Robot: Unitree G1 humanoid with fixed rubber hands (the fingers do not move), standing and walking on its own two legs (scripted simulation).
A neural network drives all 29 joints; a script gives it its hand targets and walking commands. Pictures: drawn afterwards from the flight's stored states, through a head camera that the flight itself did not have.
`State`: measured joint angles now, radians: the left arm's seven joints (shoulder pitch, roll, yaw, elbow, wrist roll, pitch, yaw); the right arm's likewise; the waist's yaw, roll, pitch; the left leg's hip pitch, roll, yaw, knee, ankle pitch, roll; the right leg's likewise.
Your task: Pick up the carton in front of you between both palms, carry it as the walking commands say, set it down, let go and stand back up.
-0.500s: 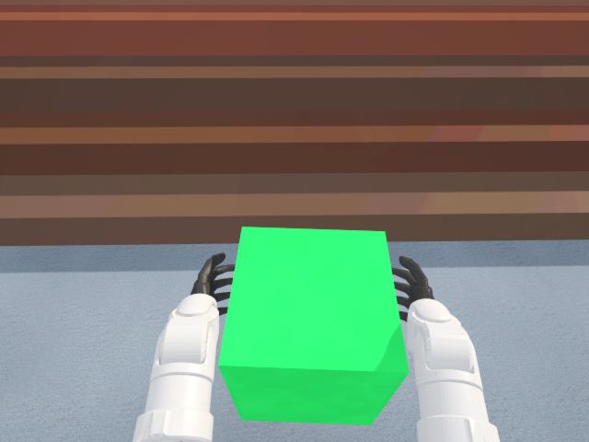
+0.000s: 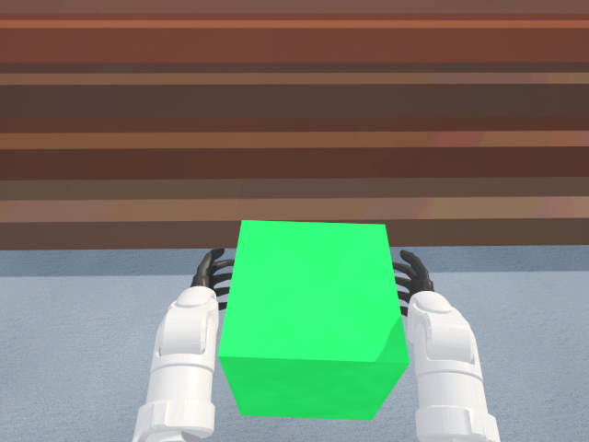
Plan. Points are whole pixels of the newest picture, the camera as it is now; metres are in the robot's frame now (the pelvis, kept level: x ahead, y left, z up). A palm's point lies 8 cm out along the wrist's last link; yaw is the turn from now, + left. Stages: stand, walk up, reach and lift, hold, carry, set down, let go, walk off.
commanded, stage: carry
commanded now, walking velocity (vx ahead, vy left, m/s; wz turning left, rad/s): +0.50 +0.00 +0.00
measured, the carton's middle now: (309, 324) +0.30 +0.00 -0.01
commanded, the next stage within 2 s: none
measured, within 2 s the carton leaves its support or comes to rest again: neither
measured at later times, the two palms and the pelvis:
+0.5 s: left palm (212, 215) +0.45 +0.17 +0.07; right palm (389, 212) +0.46 -0.13 +0.08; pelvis +0.19 +0.01 -0.01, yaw +2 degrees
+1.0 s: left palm (241, 114) +0.78 +0.16 +0.09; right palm (369, 115) +0.78 -0.14 +0.10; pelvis +0.51 +0.02 -0.02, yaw +0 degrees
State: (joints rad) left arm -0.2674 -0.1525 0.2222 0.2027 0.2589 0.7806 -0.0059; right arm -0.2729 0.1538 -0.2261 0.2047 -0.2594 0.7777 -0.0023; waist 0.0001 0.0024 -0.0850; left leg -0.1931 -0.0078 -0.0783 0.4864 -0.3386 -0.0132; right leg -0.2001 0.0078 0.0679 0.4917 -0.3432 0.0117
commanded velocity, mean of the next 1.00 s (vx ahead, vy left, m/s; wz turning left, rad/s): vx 0.50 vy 0.00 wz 0.00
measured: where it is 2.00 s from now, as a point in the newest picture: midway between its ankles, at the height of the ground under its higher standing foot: (308, 220)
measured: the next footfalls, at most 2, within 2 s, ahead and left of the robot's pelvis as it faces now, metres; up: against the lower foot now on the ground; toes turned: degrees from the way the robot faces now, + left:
left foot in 0.58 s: +0.35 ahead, +0.10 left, +0.00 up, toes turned +9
right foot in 1.04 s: +0.73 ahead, -0.08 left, +0.00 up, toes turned -11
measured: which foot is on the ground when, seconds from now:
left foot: down 0.00-0.34, up 0.36-0.56, down 0.58-1.00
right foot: down 0.00-0.60, up 0.62-1.00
